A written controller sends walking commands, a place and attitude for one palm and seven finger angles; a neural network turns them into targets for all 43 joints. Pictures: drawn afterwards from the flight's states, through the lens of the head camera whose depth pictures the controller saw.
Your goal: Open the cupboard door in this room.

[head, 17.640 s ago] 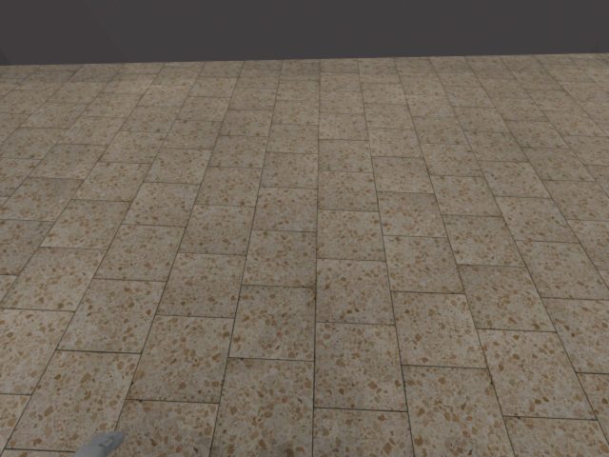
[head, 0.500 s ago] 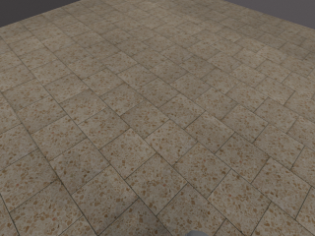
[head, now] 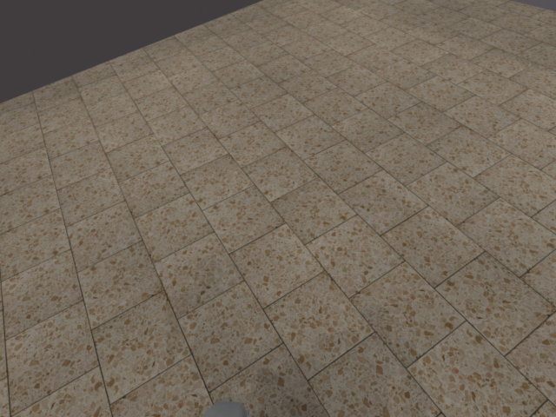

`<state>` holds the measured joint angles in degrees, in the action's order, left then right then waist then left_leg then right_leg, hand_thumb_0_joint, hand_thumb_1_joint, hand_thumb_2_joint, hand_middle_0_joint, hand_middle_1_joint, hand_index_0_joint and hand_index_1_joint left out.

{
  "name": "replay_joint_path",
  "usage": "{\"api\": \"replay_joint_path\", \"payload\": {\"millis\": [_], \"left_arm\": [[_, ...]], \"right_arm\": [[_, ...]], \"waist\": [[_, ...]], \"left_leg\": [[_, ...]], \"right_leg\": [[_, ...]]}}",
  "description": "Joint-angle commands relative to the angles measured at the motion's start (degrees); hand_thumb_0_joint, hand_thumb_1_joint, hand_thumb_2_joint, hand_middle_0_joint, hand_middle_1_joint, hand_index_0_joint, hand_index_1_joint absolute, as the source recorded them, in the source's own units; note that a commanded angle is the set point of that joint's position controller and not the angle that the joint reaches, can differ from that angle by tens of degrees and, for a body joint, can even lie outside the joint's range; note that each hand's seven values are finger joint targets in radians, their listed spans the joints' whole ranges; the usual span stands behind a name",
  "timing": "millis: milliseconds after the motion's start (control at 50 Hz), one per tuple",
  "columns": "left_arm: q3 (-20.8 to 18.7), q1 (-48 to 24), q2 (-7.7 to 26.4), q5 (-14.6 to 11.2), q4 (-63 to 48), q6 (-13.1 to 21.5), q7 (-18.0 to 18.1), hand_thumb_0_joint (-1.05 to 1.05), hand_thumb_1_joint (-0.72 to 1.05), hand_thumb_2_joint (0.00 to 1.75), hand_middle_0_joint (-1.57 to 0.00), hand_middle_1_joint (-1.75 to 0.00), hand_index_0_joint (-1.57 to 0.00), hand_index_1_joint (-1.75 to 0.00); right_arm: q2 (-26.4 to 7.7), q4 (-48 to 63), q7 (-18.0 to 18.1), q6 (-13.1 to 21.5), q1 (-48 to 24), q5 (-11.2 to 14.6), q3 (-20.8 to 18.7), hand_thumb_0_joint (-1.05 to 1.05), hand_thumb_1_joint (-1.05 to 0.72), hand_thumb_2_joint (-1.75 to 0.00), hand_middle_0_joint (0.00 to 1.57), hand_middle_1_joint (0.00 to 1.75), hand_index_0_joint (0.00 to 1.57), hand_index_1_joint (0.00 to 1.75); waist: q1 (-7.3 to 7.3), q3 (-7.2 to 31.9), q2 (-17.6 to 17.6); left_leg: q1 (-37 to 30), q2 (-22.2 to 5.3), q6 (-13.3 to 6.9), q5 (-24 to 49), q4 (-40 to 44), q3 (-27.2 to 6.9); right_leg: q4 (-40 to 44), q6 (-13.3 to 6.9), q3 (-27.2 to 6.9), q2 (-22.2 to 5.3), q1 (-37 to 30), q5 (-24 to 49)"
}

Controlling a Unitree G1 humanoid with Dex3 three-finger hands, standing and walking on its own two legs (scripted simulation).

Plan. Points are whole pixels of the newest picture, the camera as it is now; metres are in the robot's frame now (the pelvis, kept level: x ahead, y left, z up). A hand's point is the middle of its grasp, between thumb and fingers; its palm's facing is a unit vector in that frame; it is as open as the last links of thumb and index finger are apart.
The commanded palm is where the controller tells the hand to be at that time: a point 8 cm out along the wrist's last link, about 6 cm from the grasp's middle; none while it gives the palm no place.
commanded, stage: turn or walk to find it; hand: left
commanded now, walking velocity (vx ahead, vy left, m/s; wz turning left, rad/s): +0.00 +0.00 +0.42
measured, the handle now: out of the picture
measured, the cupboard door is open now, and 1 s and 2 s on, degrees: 0 0 0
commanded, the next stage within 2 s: stand and wait in 1.80 s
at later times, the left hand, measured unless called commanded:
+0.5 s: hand out of the picture -0.01 +0.28 -0.18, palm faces +0.26 -0.94 -0.23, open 7.4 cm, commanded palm none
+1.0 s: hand out of the picture -0.01 +0.20 -0.14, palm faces +0.40 -0.87 -0.27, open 7.4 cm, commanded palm none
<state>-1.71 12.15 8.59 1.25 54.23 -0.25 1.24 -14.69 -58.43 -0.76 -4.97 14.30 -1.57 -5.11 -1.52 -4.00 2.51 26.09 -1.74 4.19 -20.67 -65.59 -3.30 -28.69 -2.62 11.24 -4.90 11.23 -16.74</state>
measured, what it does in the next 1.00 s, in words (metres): steps on the spot, turning left: left foot, then right foot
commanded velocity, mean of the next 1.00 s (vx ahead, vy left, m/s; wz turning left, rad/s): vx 0.00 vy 0.00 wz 0.42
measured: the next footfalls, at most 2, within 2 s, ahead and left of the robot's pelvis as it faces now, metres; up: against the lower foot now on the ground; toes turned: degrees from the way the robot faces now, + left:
left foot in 0.24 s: -0.01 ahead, +0.15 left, +0.00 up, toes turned +11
right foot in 0.78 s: +0.05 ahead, -0.08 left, +0.00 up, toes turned +15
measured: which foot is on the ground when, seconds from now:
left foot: up 0.00-0.22, down 0.24-0.78, up 0.80-1.00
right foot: down 0.00-0.26, up 0.28-0.76, down 0.78-1.00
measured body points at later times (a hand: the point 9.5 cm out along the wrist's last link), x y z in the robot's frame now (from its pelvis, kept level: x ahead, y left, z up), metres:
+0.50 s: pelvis -0.01 +0.06 +0.00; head +0.01 +0.10 +0.45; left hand -0.02 +0.33 -0.16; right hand +0.13 -0.15 -0.13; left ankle -0.05 +0.14 -0.74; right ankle -0.01 -0.11 -0.65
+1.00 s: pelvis -0.02 -0.01 +0.00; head +0.02 -0.03 +0.45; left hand -0.03 +0.25 -0.12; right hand +0.09 -0.24 -0.17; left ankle -0.12 +0.13 -0.64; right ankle +0.02 -0.09 -0.74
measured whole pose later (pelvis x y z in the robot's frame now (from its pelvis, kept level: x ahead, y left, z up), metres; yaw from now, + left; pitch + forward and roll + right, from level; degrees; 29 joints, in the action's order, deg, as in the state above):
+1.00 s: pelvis -0.02 -0.01 +0.00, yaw +25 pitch -1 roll +2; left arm -1.3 10.2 8.4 1.0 53.3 -0.5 1.2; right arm -14.5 -58.2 -0.8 -4.6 15.5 -1.6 -5.4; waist -2.6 -3.7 3.3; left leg 27.6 -0.2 3.2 -20.4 -68.3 -3.4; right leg -29.1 -1.8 9.3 -4.5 11.8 -16.2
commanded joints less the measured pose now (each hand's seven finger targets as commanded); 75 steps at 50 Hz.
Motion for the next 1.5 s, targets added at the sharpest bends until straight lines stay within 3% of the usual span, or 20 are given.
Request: {"api": "replay_joint_path", "payload": {"millis": [0, 120, 200, 240, 260, 380, 600, 720, 740, 760, 780, 840, 900, 1140, 1220, 1240, 1260, 1280, 1380, 1480], "left_arm": [[-3.3, 3.7, 12.3, 0.2, -2.5, 1.1, 0.7, 0.00, 0.90, 0.90, -0.20, -0.30, -0.20, -0.30], [-3.8, 6.3, 14.6, 0.6, -0.7, 0.5, 0.5, 0.00, 0.90, 0.90, -0.20, -0.30, -0.20, -0.30], [-3.9, 3.6, 13.9, -0.3, -0.6, -0.2, 0.3, 0.00, 0.90, 0.90, -0.20, -0.30, -0.20, -0.30], [-1.9, 0.8, 8.5, -0.4, -3.6, -1.0, 0.1, 0.00, 0.90, 0.90, -0.20, -0.30, -0.20, -0.30], [-2.3, 0.1, 9.5, -0.3, -3.9, -1.6, 0.2, 0.00, 0.90, 0.90, -0.20, -0.30, -0.20, -0.30], [-2.8, 0.9, 10.1, -0.4, -0.6, -1.7, -0.5, 0.00, 0.90, 0.90, -0.20, -0.30, -0.20, -0.30], [-2.1, -6.7, 8.5, -0.8, -4.9, -1.5, 0.0, 0.00, 0.90, 0.90, -0.20, -0.30, -0.20, -0.30], [-2.4, -0.5, 8.9, -1.2, -3.6, -0.2, 0.2, 0.00, 0.90, 0.90, -0.20, -0.30, -0.20, -0.30], [-2.7, 1.9, 11.5, -0.8, -3.2, 0.5, 0.4, 0.00, 0.90, 0.90, -0.20, -0.30, -0.20, -0.30], [-3.8, 3.4, 16.3, 0.1, -2.9, 1.0, 1.0, 0.00, 0.90, 0.90, -0.20, -0.30, -0.20, -0.30], [-3.7, 3.7, 17.5, -0.1, -3.6, 0.8, 0.9, 0.00, 0.90, 0.90, -0.20, -0.30, -0.20, -0.30], [-3.2, -5.4, 12.8, -0.5, -6.3, 0.2, 1.1, 0.00, 0.90, 0.90, -0.20, -0.30, -0.20, -0.30], [-2.3, -4.4, 10.4, -0.5, -5.9, 1.1, 0.7, 0.00, 0.90, 0.90, -0.20, -0.30, -0.20, -0.30], [-4.0, 4.5, 14.2, 0.7, -1.8, 0.6, 0.6, 0.00, 0.90, 0.90, -0.20, -0.30, -0.20, -0.30], [-4.2, 2.9, 15.0, 0.0, -1.4, -0.1, 0.3, 0.00, 0.90, 0.90, -0.20, -0.30, -0.20, -0.30], [-3.8, 2.7, 13.2, -0.5, -1.6, -0.5, 0.2, 0.00, 0.90, 0.90, -0.20, -0.30, -0.20, -0.30], [-3.0, 3.2, 9.2, -0.9, -3.6, -0.8, -0.1, 0.00, 0.90, 0.90, -0.20, -0.30, -0.20, -0.30], [-2.1, -0.5, 8.8, -0.4, -4.8, -1.5, 0.2, 0.00, 0.90, 0.90, -0.20, -0.30, -0.20, -0.30], [-2.8, -0.5, 10.1, -0.4, -1.6, -1.8, -0.6, 0.00, 0.90, 0.90, -0.20, -0.30, -0.20, -0.30], [-2.6, -1.2, 9.8, -0.4, -1.9, -1.7, -0.4, 0.00, 0.90, 0.90, -0.20, -0.30, -0.20, -0.30]], "right_arm": [[-1.9, 4.7, 0.2, 1.6, -3.9, 0.5, 0.1, 0.00, -0.90, -0.90, 0.20, 0.30, 0.20, 0.30], [-1.2, 6.2, 0.3, 2.8, -7.7, 1.2, 1.2, 0.00, -0.90, -0.90, 0.20, 0.30, 0.20, 0.30], [-3.9, 4.9, 0.3, 4.1, -1.7, 1.1, 0.8, 0.00, -0.90, -0.90, 0.20, 0.30, 0.20, 0.30], [-12.7, 4.6, 0.9, 4.2, 2.4, 0.8, -1.1, 0.00, -0.90, -0.90, 0.20, 0.30, 0.20, 0.30], [-12.4, 4.4, 1.2, 3.8, 2.0, 0.5, -1.0, 0.00, -0.90, -0.90, 0.20, 0.30, 0.20, 0.30], [-7.8, 6.0, 2.3, 5.0, -4.0, 0.8, 0.6, 0.00, -0.90, -0.90, 0.20, 0.30, 0.20, 0.30], [-7.5, 5.6, 2.0, 4.5, 0.5, 0.1, -0.7, 0.00, -0.90, -0.90, 0.20, 0.30, 0.20, 0.30], [-6.8, 6.1, 1.7, 4.1, -1.5, 0.4, -1.0, 0.00, -0.90, -0.90, 0.20, 0.30, 0.20, 0.30], [-5.0, 6.1, 1.4, 4.2, -0.9, 0.9, -0.8, 0.00, -0.90, -0.90, 0.20, 0.30, 0.20, 0.30], [-1.0, 7.1, 1.1, 4.4, 0.0, 1.2, -0.1, 0.00, -0.90, -0.90, 0.20, 0.30, 0.20, 0.30], [-2.6, 7.9, 1.4, 3.7, -1.2, 0.9, -0.7, 0.00, -0.90, -0.90, 0.20, 0.30, 0.20, 0.30], [-3.2, 4.9, 0.6, 1.7, 1.0, 0.2, -1.4, 0.00, -0.90, -0.90, 0.20, 0.30, 0.20, 0.30], [-2.3, 3.6, 0.0, 1.7, 2.9, 0.2, -0.9, 0.00, -0.90, -0.90, 0.20, 0.30, 0.20, 0.30], [-0.9, 6.1, 0.2, 2.7, -6.4, 1.1, 0.7, 0.00, -0.90, -0.90, 0.20, 0.30, 0.20, 0.30], [-2.3, 5.2, 0.3, 3.8, -1.5, 1.2, 0.8, 0.00, -0.90, -0.90, 0.20, 0.30, 0.20, 0.30], [-4.8, 4.7, 0.2, 4.4, 0.8, 1.1, 0.2, 0.00, -0.90, -0.90, 0.20, 0.30, 0.20, 0.30], [-10.7, 5.0, 0.6, 4.8, 2.2, 0.6, -1.1, 0.00, -0.90, -0.90, 0.20, 0.30, 0.20, 0.30], [-13.4, 4.2, 0.9, 4.1, 4.5, 0.6, -1.6, 0.00, -0.90, -0.90, 0.20, 0.30, 0.20, 0.30], [-7.7, 5.9, 2.2, 4.6, -4.5, 0.4, 0.5, 0.00, -0.90, -0.90, 0.20, 0.30, 0.20, 0.30], [-7.6, 5.8, 2.1, 5.0, -1.5, 0.7, 0.1, 0.00, -0.90, -0.90, 0.20, 0.30, 0.20, 0.30]], "waist": [[3.25, 2.4, -11.7], [4.94, 5.3, -14.6], [0.33, 8.7, -6.8], [-1.95, 7.9, 14.7], [-1.74, 7.2, 9.4], [1.66, 4.6, 5.3], [-0.56, 5.2, 6.2], [2.90, 7.7, 4.3], [3.68, 9.3, -1.2], [4.07, 10.3, -16.6], [4.69, 9.0, -17.3], [0.57, 0.6, -11.5], [0.06, 0.4, -11.7], [4.69, 3.9, -14.0], [1.28, 7.5, -11.7], [-0.13, 9.1, -3.3], [-1.03, 8.9, 13.9], [-2.62, 8.0, 13.3], [1.32, 3.2, 7.3], [0.72, 5.4, 4.3]], "left_leg": [[3.8, -0.8, 0.4, -3.6, 6.2, 2.5], [-3.0, 0.0, -1.0, -6.4, 20.9, 6.7], [-20.4, -1.3, -2.8, 12.1, 43.2, 6.1], [-26.9, -20.8, -12.5, 41.6, 46.8, -16.3], [-24.4, -22.3, -15.3, 41.5, 45.7, -13.4], [-23.6, -11.6, -11.8, 44.7, 45.1, -5.1], [-21.8, -11.8, -14.6, 39.7, 44.1, -13.5], [-11.2, -7.0, -10.7, 30.5, 38.2, -15.1], [-5.5, -3.8, -7.6, 20.5, 34.2, -12.7], [5.2, 3.9, -3.5, -1.4, 22.9, -3.2], [5.6, 5.2, -2.7, -14.9, 11.4, -1.3], [4.9, 1.6, -2.5, -6.0, -4.0, -2.7], [5.4, 1.0, -1.1, 0.4, -5.6, -0.4], [-1.8, -0.5, -0.5, -7.4, 19.2, 5.9], [-15.4, 0.5, -1.8, 6.8, 38.9, 8.1], [-23.0, -3.2, -3.1, 14.4, 44.6, 3.2], [-29.8, -17.8, -9.2, 32.9, 46.3, -15.6], [-25.4, -22.6, -14.1, 41.5, 46.2, -16.8], [-19.9, -12.4, -12.7, 38.4, 45.4, -7.2], [-23.7, -11.4, -12.8, 40.5, 45.4, -7.7]], "right_leg": [[10.0, -4.9, -10.5, -15.0, -6.2, 21.0], [5.6, -6.0, -8.7, -16.5, -7.9, 29.3], [-6.3, 0.6, -2.5, -13.3, 0.6, 20.2], [-26.1, 6.7, -2.7, -2.1, 19.3, -20.5], [-31.0, 6.1, -6.4, -3.0, 18.9, -19.9], [-37.3, 7.8, -9.4, -1.5, 20.4, -6.1], [-23.0, 8.1, -10.2, 0.6, 16.2, -9.1], [3.0, 6.4, -8.6, 2.7, -2.9, 4.9], [8.8, 5.5, -12.5, -2.0, -11.1, 10.3], [9.8, 0.5, -25.5, -16.2, -18.2, 16.9], [10.6, -5.7, -29.7, -23.8, -10.5, 23.0], [14.7, -4.5, -21.6, -16.8, 3.6, 2.5], [12.4, -2.3, -12.7, -12.1, 1.1, 11.0], [6.8, -5.9, -9.6, -16.6, -6.1, 23.8], [-2.1, -1.0, -4.5, -14.6, -1.8, 22.1], [-9.9, 1.9, -1.8, -11.5, 4.3, 14.9], [-21.2, 6.5, 0.3, -3.7, 19.8, -12.2], [-28.5, 6.5, -4.7, -2.3, 20.1, -21.3], [-35.6, 7.0, -9.2, -1.6, 19.8, -8.3], [-34.0, 8.1, -9.9, -0.9, 20.2, -5.6]]}}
